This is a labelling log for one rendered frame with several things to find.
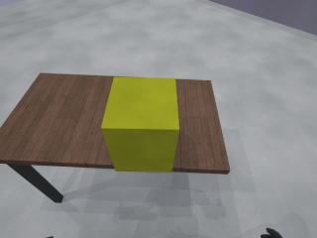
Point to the robot right hand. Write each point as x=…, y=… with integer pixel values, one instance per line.
x=271, y=234

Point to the table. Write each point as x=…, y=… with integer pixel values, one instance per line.
x=57, y=123

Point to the carton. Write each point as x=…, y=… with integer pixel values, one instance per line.
x=141, y=124

